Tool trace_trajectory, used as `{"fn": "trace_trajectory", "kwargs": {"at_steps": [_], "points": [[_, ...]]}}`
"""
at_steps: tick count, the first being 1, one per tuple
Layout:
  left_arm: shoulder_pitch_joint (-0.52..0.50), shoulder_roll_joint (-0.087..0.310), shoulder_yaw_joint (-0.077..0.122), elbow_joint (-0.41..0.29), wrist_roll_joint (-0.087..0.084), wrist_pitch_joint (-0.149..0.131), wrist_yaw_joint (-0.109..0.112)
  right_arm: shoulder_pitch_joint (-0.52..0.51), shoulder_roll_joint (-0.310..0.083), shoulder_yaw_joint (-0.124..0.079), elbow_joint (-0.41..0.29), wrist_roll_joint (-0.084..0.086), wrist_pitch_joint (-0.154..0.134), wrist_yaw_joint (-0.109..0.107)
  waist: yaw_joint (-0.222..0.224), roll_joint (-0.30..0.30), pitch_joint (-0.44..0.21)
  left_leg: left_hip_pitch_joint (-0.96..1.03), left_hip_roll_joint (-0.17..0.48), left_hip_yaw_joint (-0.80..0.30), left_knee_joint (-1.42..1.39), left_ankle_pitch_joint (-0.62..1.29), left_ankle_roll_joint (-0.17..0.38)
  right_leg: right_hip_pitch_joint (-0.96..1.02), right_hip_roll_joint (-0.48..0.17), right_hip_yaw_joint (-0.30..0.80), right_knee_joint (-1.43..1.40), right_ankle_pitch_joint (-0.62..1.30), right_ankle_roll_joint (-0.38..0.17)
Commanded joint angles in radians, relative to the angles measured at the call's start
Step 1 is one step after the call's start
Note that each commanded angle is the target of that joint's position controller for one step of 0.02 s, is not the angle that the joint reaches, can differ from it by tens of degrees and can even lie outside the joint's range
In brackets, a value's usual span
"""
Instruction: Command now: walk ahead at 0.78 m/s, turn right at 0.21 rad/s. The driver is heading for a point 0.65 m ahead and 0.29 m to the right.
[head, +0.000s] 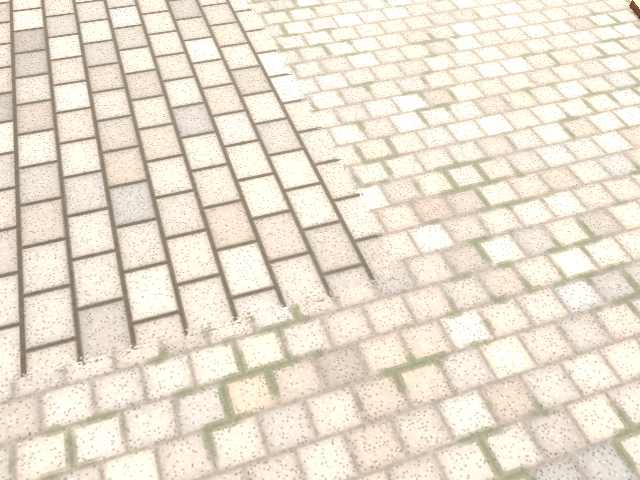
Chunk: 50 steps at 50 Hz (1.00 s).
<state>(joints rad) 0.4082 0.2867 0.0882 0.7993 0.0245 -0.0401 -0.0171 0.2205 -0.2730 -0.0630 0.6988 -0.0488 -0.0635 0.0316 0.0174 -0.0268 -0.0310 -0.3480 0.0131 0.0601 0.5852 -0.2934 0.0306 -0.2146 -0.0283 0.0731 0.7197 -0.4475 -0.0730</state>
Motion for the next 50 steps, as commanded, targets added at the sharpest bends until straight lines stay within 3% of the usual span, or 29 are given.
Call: {"fn": "trace_trajectory", "kwargs": {"at_steps": [1, 2, 3, 5, 8, 11, 12, 13, 14, 16, 18, 19, 20, 21, 22, 23, 24, 25, 28, 30, 32, 37, 40, 43, 44, 45, 46, 48, 50], "points": [[-0.231, -0.009, -0.024, -0.199, -0.015, -0.031, 0.003, 0.266, -0.229, -0.056, 0.007, -0.015, -0.007, -0.03, -0.137, 0.224, 0.05, 0.462, 0.438, -0.822, -0.466, -0.735, 0.126, -0.792, 0.057, 0.104, 0.564, 0.049, -0.059], [-0.241, 0.039, -0.014, -0.183, -0.006, -0.026, -0.008, 0.185, -0.164, -0.036, -0.007, 0.001, -0.014, -0.028, -0.1, 0.112, 0.079, 0.396, 0.392, -0.673, -0.422, -0.6, 0.107, -0.768, 0.01, 0.095, 0.547, 0.151, -0.049], [-0.198, 0.05, -0.01, -0.154, -0.001, -0.022, -0.023, 0.142, -0.13, -0.023, -0.007, 0.008, -0.021, -0.025, -0.06, 0.091, 0.072, 0.333, 0.324, -0.51, -0.42, -0.469, 0.076, -0.687, -0.017, 0.088, 0.495, 0.201, -0.027], [-0.157, 0.059, -0.004, -0.117, 0.016, 0.002, -0.048, 0.128, -0.097, -0.008, 0.007, 0.011, -0.036, -0.035, -0.035, 0.136, 0.066, 0.271, 0.261, -0.325, -0.47, -0.303, 0.048, -0.611, -0.033, 0.041, 0.504, 0.263, 0.011], [-0.213, 0.034, -0.012, -0.121, 0.002, 0.024, -0.06, 0.192, -0.08, -0.003, 0.058, 0.016, -0.053, -0.028, -0.039, 0.094, 0.132, 0.284, 0.233, -0.145, -0.503, -0.089, 0.03, -0.686, -0.032, 0.023, 0.505, 0.364, 0.014], [-0.316, 0.009, -0.025, -0.152, 0.012, 0.021, -0.063, 0.198, -0.042, 0.01, 0.088, 0.018, -0.057, -0.03, -0.035, 0.069, 0.187, 0.26, 0.186, 0.07, -0.464, 0.401, 0.023, -0.64, -0.02, -0.082, 0.35, 0.435, 0.021], [-0.348, -0.006, -0.034, -0.166, 0.015, 0.018, -0.067, 0.185, -0.043, 0.012, 0.093, 0.023, -0.056, -0.034, -0.031, 0.078, 0.187, 0.246, 0.171, 0.125, -0.443, 0.532, 0.017, -0.584, -0.019, -0.135, 0.249, 0.461, 0.022], [-0.367, -0.01, -0.035, -0.196, -0.098, -0.014, -0.056, 0.13, -0.107, -0.005, 0.059, 0.04, -0.047, -0.067, -0.051, 0.115, 0.159, 0.295, 0.169, 0.137, -0.403, 0.572, -0.004, -0.572, -0.036, -0.097, 0.152, 0.518, 0.019], [-0.407, -0.012, -0.043, -0.211, -0.097, -0.029, -0.062, 0.115, -0.136, -0.009, 0.055, 0.043, -0.037, -0.086, -0.047, 0.092, 0.144, 0.303, 0.174, 0.165, -0.373, 0.677, -0.019, -0.514, -0.016, -0.144, 0.046, 0.538, 0.017], [-0.404, 0.019, -0.028, -0.226, -0.064, -0.033, -0.074, 0.14, -0.196, -0.023, 0.058, 0.044, -0.016, -0.115, -0.037, 0.102, 0.079, 0.343, 0.184, 0.178, -0.253, 0.999, -0.032, -0.369, 0.061, -0.233, -0.043, 0.525, 0.014], [-0.212, 0.08, 0.002, -0.189, -0.065, -0.018, -0.071, 0.101, -0.233, -0.04, 0.036, 0.058, 0.008, -0.127, 0.055, 0.163, -0.012, 0.335, 0.196, 0.174, -0.034, 1.238, -0.039, -0.161, 0.125, -0.248, -0.049, 0.46, -0.022], [-0.056, 0.148, 0.032, -0.159, -0.065, -0.009, -0.059, 0.06, -0.238, -0.045, 0.013, 0.066, 0.012, -0.12, 0.131, 0.161, -0.085, 0.274, 0.195, 0.154, 0.153, 1.201, -0.037, 0.027, 0.13, -0.194, -0.075, 0.467, -0.065], [0.074, 0.191, 0.056, -0.127, -0.061, 0.001, -0.029, 0.034, -0.19, -0.034, -0.007, 0.078, 0.002, -0.097, 0.186, 0.058, -0.124, 0.138, 0.119, 0.152, 0.439, 0.801, -0.07, 0.241, 0.115, -0.115, -0.208, 0.597, -0.105], [0.035, 0.245, 0.062, -0.141, -0.046, 0.018, 0.003, 0.059, -0.006, 0.012, -0.038, 0.023, -0.02, -0.061, 0.088, -0.282, -0.105, -0.222, -0.078, 0.121, 0.879, -0.303, -0.114, 0.456, -0.047, 0.144, -0.119, 1.008, -0.197], [-0.034, 0.302, 0.053, -0.212, 0.016, -0.005, -0.001, 0.246, -0.034, 0.029, -0.077, 0.037, -0.05, -0.042, 0.003, -0.225, -0.415, -0.386, -0.142, -0.185, 1.143, -0.388, -0.117, 0.646, -0.313, 0.696, -0.233, 0.9, -0.454], [-0.085, 0.25, 0.055, -0.255, 0.004, -0.001, -0.006, 0.13, -0.15, 0.01, -0.092, 0.049, -0.064, -0.036, 0.069, -0.026, -0.445, -0.393, -0.09, -0.263, 1.093, -0.272, -0.082, 0.58, -0.288, 0.721, -0.357, 0.539, -0.423], [-0.158, 0.202, 0.04, -0.262, -0.026, -0.004, -0.007, 0.033, -0.163, 0.005, -0.131, 0.058, -0.061, -0.041, 0.019, 0.073, -0.22, -0.433, -0.061, -0.241, 0.959, -0.197, -0.066, 0.38, -0.225, 0.63, -0.422, 0.366, -0.359], [-0.219, 0.157, 0.026, -0.272, -0.052, -0.007, -0.005, 0.024, -0.159, 0.003, -0.123, 0.042, -0.046, -0.054, -0.031, 0.158, -0.15, -0.394, -0.013, -0.236, 0.868, -0.149, -0.072, 0.235, -0.179, 0.57, -0.447, 0.303, -0.305], [-0.288, 0.159, 0.032, -0.285, -0.039, 0.005, 0.006, 0.021, -0.159, -0.007, -0.127, 0.027, -0.002, -0.062, -0.08, 0.08, -0.024, -0.26, 0.01, -0.218, 0.67, -0.113, -0.102, -0.067, -0.062, 0.409, -0.455, 0.537, -0.253], [-0.257, 0.177, 0.038, -0.266, -0.039, 0.016, 0.025, -0.003, -0.11, 0.006, -0.132, 0.013, 0.004, -0.07, -0.068, 0.072, -0.054, -0.227, -0.012, -0.191, 0.552, -0.074, -0.128, -0.117, -0.022, 0.331, -0.394, 0.778, -0.235], [-0.24, 0.195, 0.043, -0.257, -0.047, 0.041, 0.046, -0.045, -0.088, 0.012, -0.145, 0.019, 0.014, -0.077, -0.054, 0.039, -0.108, -0.223, -0.044, -0.191, 0.457, -0.006, -0.15, -0.096, 0.004, 0.33, -0.353, 0.779, -0.2], [-0.256, 0.191, 0.041, -0.276, -0.061, 0.086, 0.072, -0.16, -0.097, 0.003, -0.161, 0.039, 0.027, -0.074, -0.008, -0.088, -0.097, -0.21, -0.08, -0.23, 0.242, 0.124, -0.144, -0.072, 0.045, 0.413, -0.334, 0.363, -0.107], [-0.242, 0.18, 0.041, -0.284, -0.053, 0.092, 0.07, -0.207, -0.109, -0.005, -0.165, 0.042, 0.004, -0.064, 0.02, -0.136, -0.081, -0.172, -0.093, -0.251, 0.104, 0.095, -0.126, -0.017, 0.031, 0.492, -0.285, 0.38, -0.103], [-0.273, 0.164, 0.037, -0.304, -0.056, 0.094, 0.063, -0.144, -0.135, -0.027, -0.133, 0.05, -0.014, -0.05, -0.013, -0.157, -0.088, 0.003, -0.081, -0.245, -0.144, 0.152, -0.091, -0.009, 0.052, 0.548, -0.202, 0.414, -0.066], [-0.252, 0.13, 0.026, -0.304, -0.061, 0.097, 0.059, -0.116, -0.146, -0.035, -0.119, 0.049, -0.014, -0.05, -0.016, -0.085, -0.106, 0.14, 0.001, -0.265, -0.254, 0.272, -0.052, -0.073, 0.106, 0.499, -0.098, 0.18, -0.029], [-0.15, 0.066, 0.006, -0.289, -0.047, 0.101, 0.051, -0.115, -0.194, -0.045, -0.137, 0.038, 0.004, -0.057, 0.03, 0.112, -0.187, 0.343, 0.227, -0.452, -0.231, 0.228, 0.047, -0.227, 0.199, 0.339, 0.121, -0.198, 0.011], [-0.158, 0.129, 0.017, -0.332, -0.061, 0.087, 0.039, -0.058, -0.213, -0.051, -0.128, 0.011, 0.016, -0.053, 0.026, 0.326, -0.154, 0.345, 0.349, -0.702, -0.327, -0.125, 0.164, -0.448, 0.216, 0.206, 0.274, -0.189, 0.035], [-0.209, 0.227, 0.037, -0.32, -0.056, 0.069, 0.03, -0.098, -0.167, -0.047, -0.154, 0.04, 0.014, -0.065, -0.01, 0.273, -0.036, 0.285, 0.304, -0.648, -0.373, -0.42, 0.141, -0.59, 0.09, 0.112, 0.417, 0.015, 0.082], [-0.176, 0.202, 0.031, -0.294, -0.037, 0.07, 0.028, -0.063, -0.171, -0.043, -0.151, 0.059, 0.019, -0.088, -0.027, 0.191, -0.026, 0.285, 0.25, -0.498, -0.369, -0.37, 0.083, -0.623, 0.045, 0.026, 0.566, 0.109, 0.112]]}}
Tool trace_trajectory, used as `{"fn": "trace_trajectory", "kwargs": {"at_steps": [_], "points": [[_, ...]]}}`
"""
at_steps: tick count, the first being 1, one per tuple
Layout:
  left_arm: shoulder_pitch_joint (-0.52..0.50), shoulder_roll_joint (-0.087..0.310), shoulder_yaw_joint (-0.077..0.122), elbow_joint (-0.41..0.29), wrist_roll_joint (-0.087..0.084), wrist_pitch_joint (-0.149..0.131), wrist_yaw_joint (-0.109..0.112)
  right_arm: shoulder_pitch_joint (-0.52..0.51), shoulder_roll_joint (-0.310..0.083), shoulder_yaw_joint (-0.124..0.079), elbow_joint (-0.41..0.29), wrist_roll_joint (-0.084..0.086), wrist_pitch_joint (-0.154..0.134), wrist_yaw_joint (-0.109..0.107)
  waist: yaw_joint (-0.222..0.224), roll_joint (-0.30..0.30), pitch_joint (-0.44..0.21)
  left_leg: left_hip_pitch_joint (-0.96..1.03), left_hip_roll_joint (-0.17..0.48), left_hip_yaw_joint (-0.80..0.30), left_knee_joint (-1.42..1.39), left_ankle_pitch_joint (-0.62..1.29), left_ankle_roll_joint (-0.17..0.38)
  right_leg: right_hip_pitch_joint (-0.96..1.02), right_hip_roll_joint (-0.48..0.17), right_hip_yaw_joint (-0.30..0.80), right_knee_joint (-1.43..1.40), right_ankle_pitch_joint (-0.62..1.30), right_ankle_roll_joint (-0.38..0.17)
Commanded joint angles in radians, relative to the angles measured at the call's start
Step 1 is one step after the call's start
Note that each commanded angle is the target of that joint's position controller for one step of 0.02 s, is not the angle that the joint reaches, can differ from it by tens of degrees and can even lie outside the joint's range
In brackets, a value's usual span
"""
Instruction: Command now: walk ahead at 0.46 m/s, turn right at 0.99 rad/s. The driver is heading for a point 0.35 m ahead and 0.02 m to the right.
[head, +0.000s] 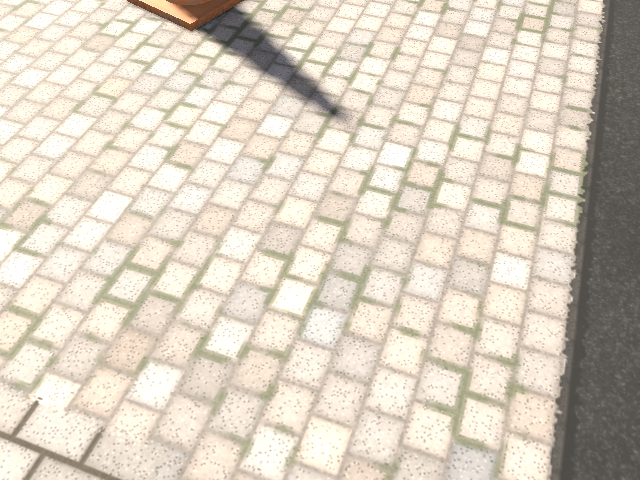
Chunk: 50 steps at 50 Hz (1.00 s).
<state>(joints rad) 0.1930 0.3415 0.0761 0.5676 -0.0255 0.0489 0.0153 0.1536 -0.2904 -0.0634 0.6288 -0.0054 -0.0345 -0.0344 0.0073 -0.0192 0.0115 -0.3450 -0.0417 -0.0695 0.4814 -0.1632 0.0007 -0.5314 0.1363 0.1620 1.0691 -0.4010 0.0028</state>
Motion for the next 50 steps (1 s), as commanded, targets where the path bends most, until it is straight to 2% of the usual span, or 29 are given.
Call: {"fn": "trace_trajectory", "kwargs": {"at_steps": [1, 4, 5, 7, 9, 14, 17, 18, 19, 20, 21, 22, 23, 24, 25, 27, 29, 31, 33, 36, 38, 40, 41, 42, 43, 44, 46, 48, 50], "points": [[0.03, 0.122, 0.033, -0.067, 0.015, -0.024, -0.009, 0.038, -0.156, -0.04, -0.07, 0.012, -0.016, -0.025, -0.03, 0.163, -0.05, 0.259, 0.29, -0.304, -0.278, -0.485, 0.104, -0.317, -0.142, -0.102, 0.272, 0.091, 0.038], [-0.002, 0.081, 0.015, -0.082, 0.01, -0.036, -0.009, 0.097, -0.155, -0.035, -0.043, -0.004, -0.036, -0.013, -0.053, 0.15, -0.012, 0.229, 0.278, -0.196, -0.294, -0.494, 0.104, -0.369, -0.199, -0.138, 0.34, 0.152, 0.05], [-0.075, 0.082, 0.007, -0.1, 0.116, -0.012, -0.062, 0.134, -0.182, -0.034, -0.019, -0.054, -0.021, 0.014, -0.053, 0.024, 0.003, 0.123, 0.298, -0.173, -0.324, -0.517, 0.105, -0.31, -0.162, -0.119, 0.314, 0.187, 0.029], [-0.045, 0.072, 0.009, -0.091, 0.079, 0.003, -0.1, 0.101, -0.202, -0.044, -0.013, -0.041, -0.022, 0.033, -0.024, 0.127, 0.005, 0.12, 0.307, -0.097, -0.338, -0.494, 0.089, -0.303, -0.164, -0.11, 0.285, 0.235, 0.028], [-0.032, 0.083, 0.015, -0.079, 0.061, 0.007, -0.105, 0.096, -0.198, -0.043, -0.005, -0.033, -0.033, 0.037, -0.014, 0.172, 0.007, 0.145, 0.336, -0.045, -0.35, -0.477, 0.085, -0.305, -0.182, -0.11, 0.237, 0.266, 0.033], [-0.101, 0.054, -0.007, -0.085, 0.061, -0.014, -0.116, 0.172, -0.202, -0.048, 0.045, -0.04, -0.046, 0.033, -0.04, 0.189, 0.048, 0.175, 0.38, 0.076, -0.413, -0.445, 0.091, -0.149, -0.21, -0.146, -0.148, 0.154, -0.019], [-0.135, 0.053, -0.016, -0.079, 0.058, -0.035, -0.12, 0.203, -0.207, -0.049, 0.079, -0.043, -0.024, 0.027, -0.057, 0.199, 0.095, 0.117, 0.374, 0.153, -0.416, -0.415, 0.1, 0.066, -0.184, -0.243, -0.383, -0.015, -0.08], [-0.089, 0.045, -0.018, -0.055, 0.063, -0.046, -0.111, 0.222, -0.208, -0.047, 0.099, -0.042, -0.013, 0.032, -0.044, 0.176, 0.104, 0.128, 0.376, 0.169, -0.351, -0.307, 0.117, 0.137, -0.149, -0.275, -0.452, -0.012, -0.101], [0.064, 0.034, -0.014, 0.005, 0.073, -0.063, -0.095, 0.212, -0.199, -0.04, 0.111, -0.031, -0.007, 0.038, 0.042, 0.105, 0.067, 0.097, 0.333, 0.245, -0.129, -0.004, 0.113, 0.32, -0.088, -0.299, -0.569, 0.078, -0.116], [0.273, 0.063, 0.005, 0.087, 0.085, -0.079, -0.076, 0.243, -0.146, -0.018, 0.113, -0.032, -0.014, 0.048, 0.126, -0.048, -0.084, 0.003, 0.256, 0.312, 0.217, 0.179, 0.093, 0.613, -0.068, -0.245, -0.569, 0.088, -0.101], [0.373, 0.177, 0.015, 0.074, 0.086, -0.089, -0.052, 0.215, -0.009, 0.021, 0.042, -0.045, -0.021, 0.063, 0.136, -0.329, -0.167, -0.268, 0.154, 0.295, 0.581, -0.337, 0.038, 0.776, -0.399, 0.218, -0.709, -0.104, -0.125], [0.345, 0.295, 0.051, 0.044, -0.034, -0.105, -0.035, 0.114, -0.094, 0.005, -0.014, 0.047, -0.073, 0.039, 0.123, -0.314, -0.143, -0.558, 0.037, 0.09, 0.814, -0.388, -0.006, 0.803, -0.505, 0.604, -0.798, 0.191, -0.303], [0.334, 0.209, 0.028, 0.058, -0.024, -0.118, -0.032, 0.062, -0.159, -0.008, -0.016, 0.068, -0.099, 0.036, 0.133, -0.134, -0.126, -0.623, 0.099, 0.025, 0.883, -0.336, -0.008, 0.815, -0.527, 0.449, -0.739, 0.468, -0.317], [0.29, 0.173, 0.018, 0.058, 0.001, -0.119, -0.027, 0.049, -0.149, -0.004, -0.012, 0.053, -0.104, 0.037, 0.101, -0.107, -0.114, -0.593, 0.141, 0.034, 0.846, -0.269, -0.001, 0.754, -0.488, 0.291, -0.694, 0.651, -0.296], [0.214, 0.135, 0.008, 0.047, 0.009, -0.112, -0.025, 0.056, -0.136, -0.002, 0.007, 0.023, -0.099, 0.034, 0.067, -0.058, -0.101, -0.548, 0.174, 0.048, 0.783, -0.196, -0.004, 0.681, -0.428, 0.174, -0.685, 0.711, -0.256], [0.123, 0.067, -0.016, 0.037, 0.021, -0.103, -0.016, 0.095, -0.122, -0.005, 0.03, 0.014, -0.075, 0.051, 0.004, -0.099, -0.059, -0.446, 0.18, 0.058, 0.712, -0.098, -0.01, 0.55, -0.367, 0.058, -0.732, 0.839, -0.216], [0.092, 0.071, -0.016, 0.054, 0.023, -0.109, -0.004, 0.113, -0.083, 0.005, 0.046, 0.011, -0.051, 0.063, -0.032, -0.052, -0.044, -0.388, 0.149, 0.081, 0.648, -0.043, -0.027, 0.472, -0.351, -0.01, -0.779, 0.953, -0.215], [0.05, 0.074, -0.017, 0.069, 0.025, -0.111, 0.01, 0.049, -0.039, 0.023, 0.032, 0.003, -0.052, 0.065, -0.037, -0.025, -0.002, -0.309, 0.11, 0.114, 0.431, 0.076, -0.032, 0.38, -0.286, -0.112, -0.811, 0.965, -0.183], [0.102, 0.069, -0.019, 0.106, 0.018, -0.106, 0.028, -0.06, -0.006, 0.038, 0.013, -0.002, -0.066, 0.076, 0.011, -0.044, 0.003, -0.221, 0.058, 0.152, 0.19, 0.244, -0.025, 0.373, -0.24, -0.159, -0.81, 0.932, -0.135], [0.162, 0.102, -0.008, 0.154, 0.012, -0.102, 0.038, -0.097, -0.039, 0.029, 0.005, 0.003, -0.076, 0.103, 0.02, -0.07, -0.03, -0.14, 0.025, 0.12, 0.045, 0.346, 0.009, 0.453, -0.281, -0.114, -0.779, 0.877, -0.115], [0.141, 0.108, -0.003, 0.164, 0.016, -0.098, 0.037, -0.032, -0.085, 0.011, 0.025, -0.007, -0.079, 0.106, -0.021, -0.077, -0.064, -0.074, 0.006, 0.105, 0.025, 0.315, 0.046, 0.508, -0.293, -0.088, -0.696, 0.941, -0.104], [0.105, 0.093, -0.006, 0.162, 0.019, -0.085, 0.03, 0.123, -0.107, -0.003, 0.075, -0.021, -0.083, 0.094, -0.107, -0.053, -0.129, 0.11, -0.013, 0.129, -0.057, 0.427, 0.082, 0.523, -0.236, -0.116, -0.47, 1.018, -0.073], [0.156, 0.056, -0.018, 0.148, 0.043, -0.088, 0.02, 0.167, -0.162, -0.011, 0.075, -0.038, -0.083, 0.081, -0.098, 0.057, -0.232, 0.375, 0.13, 0.0, 0.038, 0.845, 0.157, 0.361, -0.172, -0.113, -0.241, 0.738, -0.037], [0.33, -0.036, -0.043, 0.179, 0.043, -0.087, 0.007, 0.17, -0.144, 0.005, 0.074, -0.059, -0.073, 0.074, -0.03, 0.271, -0.398, 0.664, 0.438, -0.353, 0.076, 1.095, 0.401, 0.086, -0.051, -0.07, 0.176, -0.128, 0.064], [0.328, 0.059, -0.025, 0.216, 0.022, -0.081, -0.005, 0.191, -0.076, 0.014, 0.072, -0.028, -0.059, 0.07, -0.076, 0.178, -0.501, 0.649, 0.432, -0.451, 0.013, 0.974, 0.426, 0.091, -0.033, 0.068, 0.261, -0.276, 0.067], [0.236, 0.106, -0.008, 0.185, -0.005, -0.069, -0.008, 0.083, -0.092, 0.009, 0.054, 0.0, -0.047, 0.066, -0.058, 0.122, -0.353, 0.522, 0.404, -0.378, -0.04, 0.695, 0.388, 0.025, -0.083, 0.062, 0.274, -0.238, 0.066], [0.11, 0.08, -0.009, 0.159, 0.01, -0.034, 0.011, -0.043, -0.041, 0.027, 0.041, 0.006, -0.022, 0.051, -0.019, 0.022, -0.131, 0.208, 0.325, -0.264, -0.151, 0.303, 0.303, 0.018, -0.152, -0.025, 0.144, -0.156, 0.064], [0.157, 0.016, -0.022, 0.177, 0.018, -0.002, 0.023, -0.103, -0.053, 0.021, 0.046, -0.013, -0.004, 0.048, 0.034, 0.104, -0.059, -0.023, 0.23, -0.153, -0.22, 0.121, 0.239, 0.185, -0.164, -0.09, -0.11, -0.138, 0.07], [0.181, -0.02, -0.034, 0.197, 0.03, -0.003, 0.03, -0.086, -0.064, 0.014, 0.059, -0.022, 0.002, 0.045, 0.026, 0.147, -0.094, -0.04, 0.214, -0.106, -0.218, 0.139, 0.242, 0.278, -0.163, -0.115, -0.263, -0.104, 0.068]]}}
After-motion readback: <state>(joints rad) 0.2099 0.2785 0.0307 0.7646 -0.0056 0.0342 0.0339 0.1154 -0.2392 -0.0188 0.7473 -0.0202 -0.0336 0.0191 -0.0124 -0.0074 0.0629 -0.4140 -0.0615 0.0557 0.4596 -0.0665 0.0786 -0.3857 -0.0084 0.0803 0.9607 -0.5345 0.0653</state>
